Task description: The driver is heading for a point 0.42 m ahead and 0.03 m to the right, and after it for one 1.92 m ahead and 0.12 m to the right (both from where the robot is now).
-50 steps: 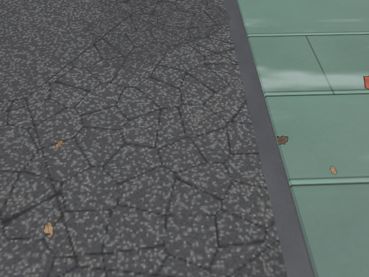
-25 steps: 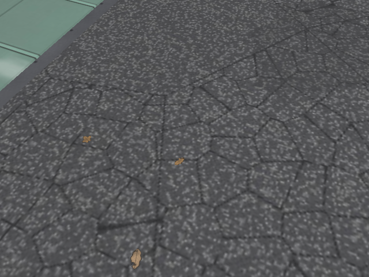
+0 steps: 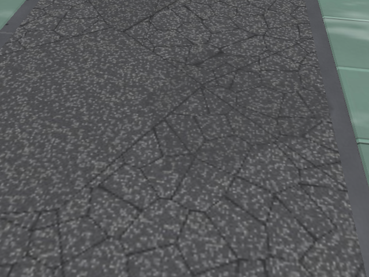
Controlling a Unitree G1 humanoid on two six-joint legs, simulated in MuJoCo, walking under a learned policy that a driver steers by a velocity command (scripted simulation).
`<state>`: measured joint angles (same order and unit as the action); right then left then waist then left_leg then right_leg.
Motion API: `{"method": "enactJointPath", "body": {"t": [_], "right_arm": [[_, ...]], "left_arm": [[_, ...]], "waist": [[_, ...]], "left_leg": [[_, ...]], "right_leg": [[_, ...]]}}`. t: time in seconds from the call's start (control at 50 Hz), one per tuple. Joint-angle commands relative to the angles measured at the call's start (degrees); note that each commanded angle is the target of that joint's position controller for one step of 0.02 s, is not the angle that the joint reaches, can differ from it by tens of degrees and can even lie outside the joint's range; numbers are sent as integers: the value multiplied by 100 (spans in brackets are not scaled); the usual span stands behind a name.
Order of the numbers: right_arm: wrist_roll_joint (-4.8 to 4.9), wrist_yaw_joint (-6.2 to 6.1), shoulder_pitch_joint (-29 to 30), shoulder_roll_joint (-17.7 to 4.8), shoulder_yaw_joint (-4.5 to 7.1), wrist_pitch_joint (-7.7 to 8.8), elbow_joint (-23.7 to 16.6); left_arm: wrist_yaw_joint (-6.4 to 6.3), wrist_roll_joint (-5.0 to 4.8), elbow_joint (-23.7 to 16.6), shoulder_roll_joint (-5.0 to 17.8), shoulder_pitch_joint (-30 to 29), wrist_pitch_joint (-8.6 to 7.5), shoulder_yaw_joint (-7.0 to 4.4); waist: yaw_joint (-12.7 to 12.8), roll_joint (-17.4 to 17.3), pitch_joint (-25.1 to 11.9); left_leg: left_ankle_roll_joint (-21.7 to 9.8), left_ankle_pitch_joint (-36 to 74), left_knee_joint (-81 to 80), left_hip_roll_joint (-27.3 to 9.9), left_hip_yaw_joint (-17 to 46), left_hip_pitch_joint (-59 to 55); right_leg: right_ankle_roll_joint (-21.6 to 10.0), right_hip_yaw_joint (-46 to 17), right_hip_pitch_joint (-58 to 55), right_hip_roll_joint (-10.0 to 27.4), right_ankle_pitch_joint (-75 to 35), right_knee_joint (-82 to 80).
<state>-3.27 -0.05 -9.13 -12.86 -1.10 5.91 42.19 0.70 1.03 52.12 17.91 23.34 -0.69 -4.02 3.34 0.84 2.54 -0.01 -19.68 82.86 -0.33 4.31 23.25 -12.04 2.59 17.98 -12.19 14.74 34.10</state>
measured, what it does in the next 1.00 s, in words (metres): walks ahead: left foot, then right foot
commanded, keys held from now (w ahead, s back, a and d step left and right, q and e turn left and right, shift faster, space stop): w+e+shift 0.20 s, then e+shift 0.16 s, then q+shift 0.64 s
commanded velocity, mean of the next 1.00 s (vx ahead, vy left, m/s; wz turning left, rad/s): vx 0.43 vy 0.00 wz -0.13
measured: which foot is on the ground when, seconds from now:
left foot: up 0.00-0.26, down 0.28-0.64, up 0.66-0.98, down 1.00-1.00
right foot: down 0.00-0.28, up 0.30-0.62, down 0.64-1.00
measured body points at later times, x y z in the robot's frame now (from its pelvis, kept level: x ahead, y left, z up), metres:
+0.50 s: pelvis +0.41 +0.06 +0.02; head +0.47 +0.03 +0.47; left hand +0.71 +0.25 -0.06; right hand +0.38 -0.24 -0.09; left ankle +0.47 +0.18 -0.72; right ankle +0.41 -0.06 -0.65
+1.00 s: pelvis +0.56 +0.04 +0.01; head +0.59 +0.06 +0.46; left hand +0.76 +0.30 -0.09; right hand +0.67 -0.27 -0.07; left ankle +0.59 +0.14 -0.71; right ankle +0.57 -0.12 -0.72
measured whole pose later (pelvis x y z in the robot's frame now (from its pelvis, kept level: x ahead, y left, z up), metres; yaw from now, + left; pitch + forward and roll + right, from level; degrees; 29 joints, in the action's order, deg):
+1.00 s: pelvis +0.56 +0.04 +0.01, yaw -2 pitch +1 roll -3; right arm 0.7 0.4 -12.1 -18.3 4.7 -3.5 37.6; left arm -1.9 -0.7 41.0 16.6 4.4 0.3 -4.5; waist -1.1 0.4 2.1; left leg -0.4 -15.6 39.8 -4.1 -3.3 22.8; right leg 2.7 12.9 17.8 7.7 14.5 33.0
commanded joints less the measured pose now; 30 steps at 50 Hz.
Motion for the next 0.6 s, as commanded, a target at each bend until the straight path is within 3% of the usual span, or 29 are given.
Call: {"method": "enactJointPath", "body": {"t": [0.02, 0.06, 0.1, 0.16, 0.2, 0.22, 0.24, 0.26, 0.28, 0.3, 0.32, 0.34, 0.36, 0.38, 0.4, 0.42, 0.44, 0.48, 0.5, 0.54, 0.6], "right_arm": [[-158, 51, 1, -802, 71, -99, -639], [-104, 104, 590, -756, 10, -201, -909], [47, 148, 1204, -589, -68, -192, -1142], [168, 140, 1585, -536, -82, -164, -1299], [171, 104, 1595, -663, -34, -126, -1350], [128, 53, 1333, -803, 28, -97, -1270], [107, -26, 795, -1048, 135, -52, -1124], [107, -102, -160, -1236, 231, 23, -906], [9, -187, -1370, -1615, 377, 91, -658], [-263, -173, -1834, -2002, 480, 91, -587], [-48, -97, -1669, -2021, 603, -40, -607], [299, -154, -936, -1169, 457, -57, -941], [314, -169, -510, -875, 392, -96, -864], [267, -148, -376, -816, 384, -92, -790], [219, -109, -375, -803, 380, -40, -646], [246, -70, -286, -917, 433, -1, -518], [323, -28, -127, -898, 451, 23, -428], [411, 17, 102, -1038, 491, 58, -288], [487, 26, 216, -1191, 535, 47, -261], [578, 28, 54, -1459, 621, 42, -154], [608, 16, -51, -1622, 665, 1, -81]], "left_arm": [[-85, -24, -429, 623, -101, -293, -100], [-51, -52, -487, 779, -117, -431, -148], [-20, -95, -462, 771, 24, -462, -192], [45, -163, -406, 914, 387, -439, -285], [8, -135, -430, 971, 369, -412, -328], [-22, -125, -438, 1040, 330, -395, -352], [-38, -104, -440, 1176, 300, -389, -386], [-41, -141, -517, 1315, -13, -404, -423], [-45, -197, -705, 945, -311, -451, -339], [-153, -422, -928, -129, 322, -426, -93], [-244, -308, -1064, 573, 456, -291, -119], [-215, -397, -1273, 498, 30, -205, -50], [-202, -450, -1380, 710, -444, -102, -115], [-184, -347, -1417, 721, -696, -33, -134], [-152, -276, -1569, 523, -843, -6, -101], [-121, -275, -1670, 212, -651, 5, -14], [-104, -259, -1684, 46, -624, 16, 71], [-65, -174, -1751, -69, -962, -55, 182], [-16, -108, -1702, -51, -989, -121, 224], [90, -77, -1672, 130, -1186, -190, 204], [53, -30, -1708, 490, -1420, -221, 85]], "waist": [[-631, -830, 463], [-494, -565, 601], [-182, -247, 583], [265, 111, 193], [270, 251, 36], [163, 214, -118], [-74, 204, -515], [-665, 256, -960], [-1189, 201, -1655], [-786, -1599, -2670], [-756, -1757, -3578], [-779, -1938, -2765], [-743, -1426, -1767], [-654, -885, -1279], [-543, -634, -766], [-273, -838, -626], [-188, -755, -477], [-132, -498, -433], [-110, -529, -599], [-148, -651, -784], [-7, -456, -701]], "left_leg": [[243, 38, -995, -555, 82, 1622], [406, 630, -2260, -657, -260, 1072], [434, 1690, -3536, -591, -410, 642], [294, 2586, -4619, -235, -557, 318], [200, 2477, -5206, -98, -454, 69], [143, 2255, -5472, 101, -457, -318], [72, 1981, -5545, 300, -469, -969], [1, 2360, -5776, 112, -314, -2040], [-137, 2245, -5449, -708, 210, -3500], [-611, 4887, -5002, -3134, 2315, -5436], [-1052, 4863, -5080, -3241, 3361, -5523], [-989, 3832, -5545, -2536, 2523, -5114], [-858, 3843, -5685, -2261, 1528, -4095], [-866, 4113, -5850, -1909, 1134, -3303], [-951, 4640, -6137, -1662, 830, -2550], [-1138, 4536, -6331, -1723, 798, -2218], [-1227, 4566, -6501, -1700, 674, -1870], [-1223, 5006, -6620, -1478, 176, -1227], [-1155, 5024, -6600, -1227, -119, -956], [-1083, 4565, -6549, -1134, -93, -945], [-737, 3644, -6038, -1006, 155, -927]], "right_leg": [[-893, -3343, -85, 1731, 829, -2571], [-805, -2716, 670, 1337, -32, -2794], [-543, -2334, 707, 1055, -980, -2685], [-239, -2369, -223, 1116, -2343, -2366], [-66, -2461, -822, 1226, -2904, -1964], [112, -2451, -1089, 1162, -3799, -1430], [324, -2433, -1284, 1090, -4743, -561], [542, -2393, -1008, 903, -4689, 673], [695, -2207, -199, 695, -3335, 2152], [892, -1297, 1598, 50, 2247, 4283], [887, -1014, 2046, 424, 1989, 5178], [1164, -1284, 2550, 1044, 1579, 5097], [1288, -914, 2678, 1275, 1143, 4923], [1380, -761, 2474, 1388, 992, 4902], [1376, -684, 2304, 1425, 998, 4703], [1375, -792, 2181, 1518, 1095, 4233], [1386, -830, 2010, 1554, 1252, 3560], [1351, -636, 1376, 1491, 760, 2007], [1300, -492, 747, 1418, -57, 1178], [1269, -485, 65, 1176, -1219, 396], [1029, -562, -591, 1084, -2024, -555]]}}
Velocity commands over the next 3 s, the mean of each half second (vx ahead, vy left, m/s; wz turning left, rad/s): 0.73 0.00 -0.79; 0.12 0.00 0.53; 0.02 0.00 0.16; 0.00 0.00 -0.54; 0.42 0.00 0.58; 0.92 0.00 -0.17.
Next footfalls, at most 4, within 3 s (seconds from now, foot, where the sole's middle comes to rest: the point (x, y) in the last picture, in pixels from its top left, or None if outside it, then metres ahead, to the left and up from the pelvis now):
0.28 left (147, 270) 0.51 0.17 -0.75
0.64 right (233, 250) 0.60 -0.14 -0.75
1.00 left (159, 238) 0.63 0.14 -0.75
1.54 right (217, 250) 0.60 -0.08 -0.75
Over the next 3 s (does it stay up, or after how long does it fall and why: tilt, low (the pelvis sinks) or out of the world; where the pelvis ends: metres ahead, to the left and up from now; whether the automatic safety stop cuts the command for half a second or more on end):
stays up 1.08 0.10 0.02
